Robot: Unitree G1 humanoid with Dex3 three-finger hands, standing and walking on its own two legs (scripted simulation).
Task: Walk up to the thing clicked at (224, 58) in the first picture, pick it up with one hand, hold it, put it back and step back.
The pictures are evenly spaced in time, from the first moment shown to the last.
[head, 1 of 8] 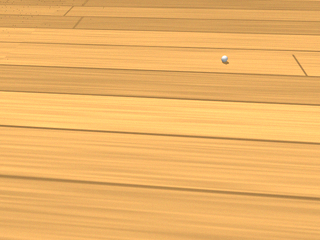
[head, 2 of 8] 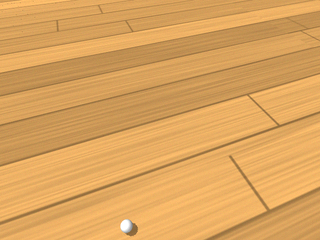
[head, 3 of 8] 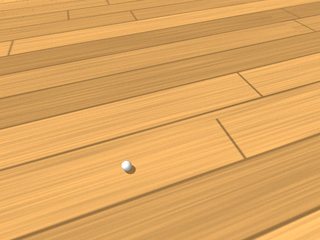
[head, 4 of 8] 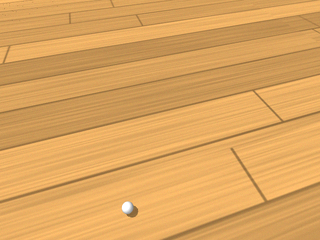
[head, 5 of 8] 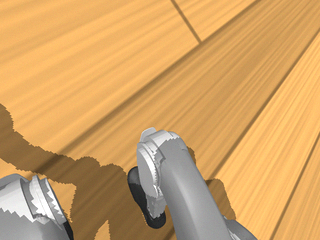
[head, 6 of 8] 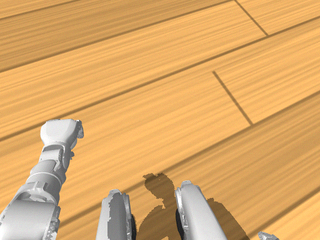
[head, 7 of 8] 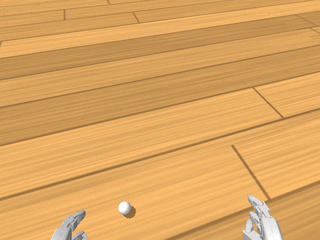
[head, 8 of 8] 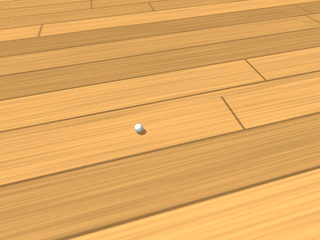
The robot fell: no
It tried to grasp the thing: yes
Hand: left
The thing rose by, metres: 0.68
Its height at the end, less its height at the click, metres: +0.00
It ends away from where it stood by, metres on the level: 0.00
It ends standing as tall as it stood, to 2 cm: yes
